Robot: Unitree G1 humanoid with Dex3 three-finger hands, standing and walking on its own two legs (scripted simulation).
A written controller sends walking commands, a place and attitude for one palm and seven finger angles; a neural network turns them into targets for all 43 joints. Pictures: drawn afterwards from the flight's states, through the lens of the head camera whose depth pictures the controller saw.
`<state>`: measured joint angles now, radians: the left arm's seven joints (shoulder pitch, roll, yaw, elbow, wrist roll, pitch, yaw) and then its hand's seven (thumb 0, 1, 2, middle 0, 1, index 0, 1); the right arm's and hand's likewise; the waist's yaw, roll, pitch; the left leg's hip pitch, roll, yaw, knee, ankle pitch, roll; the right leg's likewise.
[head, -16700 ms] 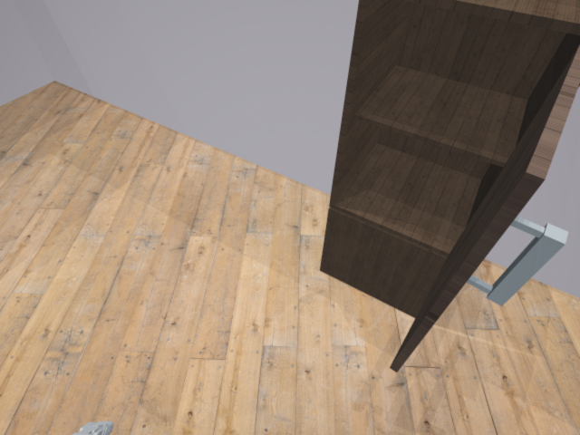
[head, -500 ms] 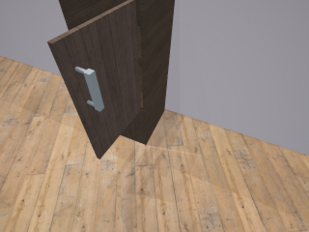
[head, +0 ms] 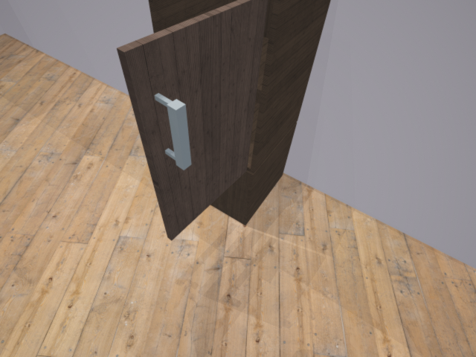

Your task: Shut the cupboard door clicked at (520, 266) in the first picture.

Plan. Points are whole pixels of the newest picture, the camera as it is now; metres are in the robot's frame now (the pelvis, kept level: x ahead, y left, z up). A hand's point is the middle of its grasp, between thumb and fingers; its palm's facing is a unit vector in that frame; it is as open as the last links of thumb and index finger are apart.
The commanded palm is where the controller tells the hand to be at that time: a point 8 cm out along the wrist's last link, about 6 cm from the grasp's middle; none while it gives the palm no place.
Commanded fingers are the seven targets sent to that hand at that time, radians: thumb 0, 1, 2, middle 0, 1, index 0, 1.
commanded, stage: shuffle to correct the standing spot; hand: left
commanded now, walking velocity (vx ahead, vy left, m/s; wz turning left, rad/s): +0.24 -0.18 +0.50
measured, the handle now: (172, 133) +0.49 +0.17 +0.09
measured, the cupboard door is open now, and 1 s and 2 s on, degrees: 84 84 84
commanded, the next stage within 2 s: come to a stop and stand still in 1.66 s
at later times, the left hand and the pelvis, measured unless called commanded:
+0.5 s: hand (165, 303) +0.24 +0.16 -0.15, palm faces +0.19 -0.96 -0.22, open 7.3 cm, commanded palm none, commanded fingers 0.00 0.90 0.90 -0.20 -0.30 -0.20 -0.30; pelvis +0.16 -0.05 +0.00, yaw +13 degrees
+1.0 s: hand (205, 341) +0.18 +0.07 -0.18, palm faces +0.53 -0.83 -0.16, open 7.3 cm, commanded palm none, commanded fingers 0.00 0.90 0.90 -0.20 -0.30 -0.20 -0.30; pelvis +0.29 -0.08 +0.01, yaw +30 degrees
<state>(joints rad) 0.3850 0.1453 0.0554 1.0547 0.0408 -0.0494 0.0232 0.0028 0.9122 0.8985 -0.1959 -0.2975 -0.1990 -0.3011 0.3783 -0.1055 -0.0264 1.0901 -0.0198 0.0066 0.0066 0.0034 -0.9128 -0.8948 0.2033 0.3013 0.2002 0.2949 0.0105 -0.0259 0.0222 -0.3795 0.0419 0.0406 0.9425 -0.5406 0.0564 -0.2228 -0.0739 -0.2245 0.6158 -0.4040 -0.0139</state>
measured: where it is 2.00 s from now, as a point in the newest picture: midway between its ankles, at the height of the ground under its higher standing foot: (315, 317)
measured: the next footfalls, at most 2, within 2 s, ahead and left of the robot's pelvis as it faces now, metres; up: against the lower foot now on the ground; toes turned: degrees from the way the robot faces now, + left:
left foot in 0.10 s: +0.08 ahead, +0.11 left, +0.00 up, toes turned +9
right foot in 0.50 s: +0.31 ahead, -0.15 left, +0.00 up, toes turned +8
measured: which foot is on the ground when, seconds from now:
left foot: up 0.00-0.08, down 0.10-0.50, up 0.52-0.86, down 0.88-1.00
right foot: down 0.00-0.08, up 0.10-0.48, down 0.50-0.88, up 0.90-1.00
